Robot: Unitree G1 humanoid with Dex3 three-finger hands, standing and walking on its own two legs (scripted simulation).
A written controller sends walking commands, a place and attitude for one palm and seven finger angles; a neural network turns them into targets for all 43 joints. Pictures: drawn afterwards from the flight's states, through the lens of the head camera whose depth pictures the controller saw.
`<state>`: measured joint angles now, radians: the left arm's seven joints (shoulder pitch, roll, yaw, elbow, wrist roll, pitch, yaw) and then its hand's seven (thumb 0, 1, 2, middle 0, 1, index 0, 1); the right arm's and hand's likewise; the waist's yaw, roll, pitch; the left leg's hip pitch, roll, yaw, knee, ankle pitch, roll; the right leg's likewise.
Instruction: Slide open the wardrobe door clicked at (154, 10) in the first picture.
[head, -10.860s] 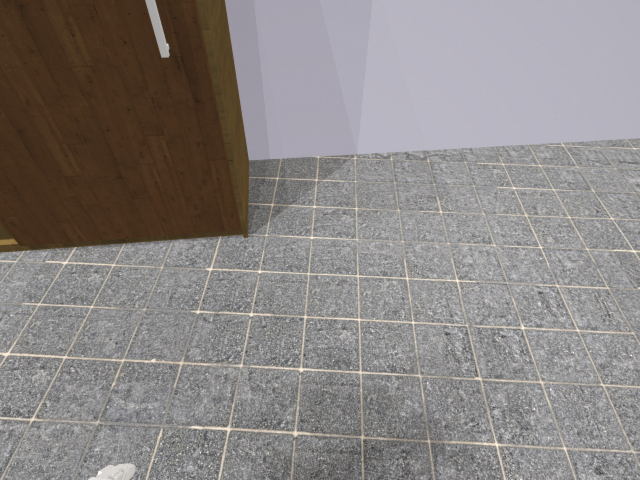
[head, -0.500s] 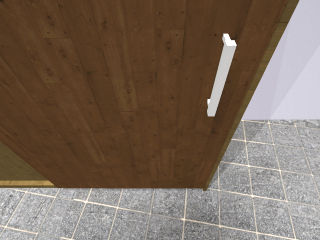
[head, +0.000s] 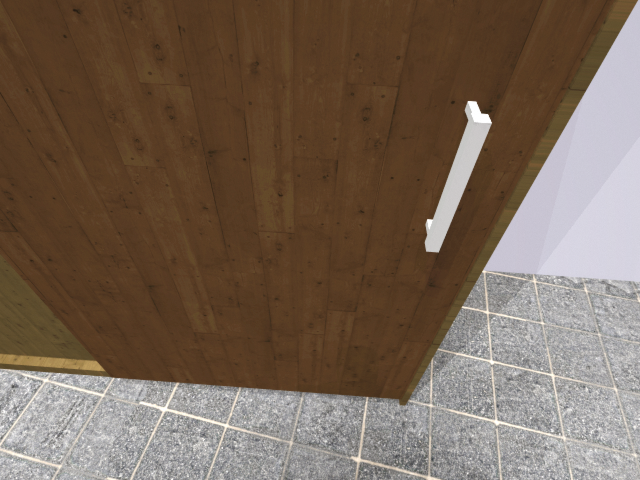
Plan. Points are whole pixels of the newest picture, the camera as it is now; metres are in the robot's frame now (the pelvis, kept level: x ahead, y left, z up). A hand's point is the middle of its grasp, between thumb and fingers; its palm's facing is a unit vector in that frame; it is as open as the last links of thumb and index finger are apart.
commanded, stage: come to a stop and stand still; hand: right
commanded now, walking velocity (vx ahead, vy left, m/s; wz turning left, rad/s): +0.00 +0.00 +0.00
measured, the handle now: (450, 184) +0.47 -0.13 +0.15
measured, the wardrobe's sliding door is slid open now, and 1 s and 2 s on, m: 0.00 0.00 0.00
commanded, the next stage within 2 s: look again from close up in 1.48 s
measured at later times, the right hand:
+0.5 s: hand out of the picture -0.02 -0.21 -0.16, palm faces +0.01 +0.98 -0.19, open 7.4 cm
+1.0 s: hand out of the picture +0.01 -0.22 -0.17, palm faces +0.01 +0.99 -0.16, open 7.4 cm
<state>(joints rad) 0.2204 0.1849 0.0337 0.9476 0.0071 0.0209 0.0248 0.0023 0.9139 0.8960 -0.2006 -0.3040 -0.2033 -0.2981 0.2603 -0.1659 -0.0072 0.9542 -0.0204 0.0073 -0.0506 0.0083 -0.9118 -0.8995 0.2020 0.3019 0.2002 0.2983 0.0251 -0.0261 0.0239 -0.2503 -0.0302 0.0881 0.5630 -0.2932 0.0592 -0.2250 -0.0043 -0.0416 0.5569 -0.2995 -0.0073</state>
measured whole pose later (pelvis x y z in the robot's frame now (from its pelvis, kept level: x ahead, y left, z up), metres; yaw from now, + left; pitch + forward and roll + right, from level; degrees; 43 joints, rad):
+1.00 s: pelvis +0.01 -0.06 +0.01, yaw +0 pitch -1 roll +1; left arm 0.27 0.15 -0.02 1.10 0.01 -0.02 0.03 0.01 0.92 0.90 -0.20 -0.30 -0.20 -0.30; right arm 0.30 -0.15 0.02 1.08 -0.01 0.00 -0.04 0.01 -0.91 -0.90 0.20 0.30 0.20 0.30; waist 0.00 0.03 0.03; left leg -0.18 0.04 0.05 0.43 -0.23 -0.03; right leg -0.15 0.08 -0.08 0.42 -0.25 -0.11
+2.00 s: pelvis +0.01 -0.07 +0.01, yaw +1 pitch -2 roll +1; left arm 0.32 0.11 -0.02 1.14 0.01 -0.03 0.05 0.00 0.91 0.90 -0.20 -0.30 -0.20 -0.30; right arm 0.32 -0.12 0.01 1.11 -0.01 0.00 -0.05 0.01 -0.90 -0.90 0.20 0.30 0.20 0.30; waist 0.00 0.03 0.05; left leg -0.16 0.06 0.03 0.43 -0.23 -0.05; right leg -0.11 0.10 -0.09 0.38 -0.25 -0.12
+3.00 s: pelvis -0.02 -0.02 -0.05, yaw -1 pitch +8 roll -1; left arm 0.17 0.30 0.04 0.51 -0.02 -0.23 -0.03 0.01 0.91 0.90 -0.20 -0.30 -0.21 -0.30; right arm 0.36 -0.21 -0.15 0.09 0.26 -0.41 0.33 0.01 -0.66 -0.79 0.22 0.46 0.22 0.46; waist 0.03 0.04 -0.15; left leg -0.69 -0.03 0.06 0.98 -0.43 0.08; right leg -0.65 0.04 -0.07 0.96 -0.46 -0.06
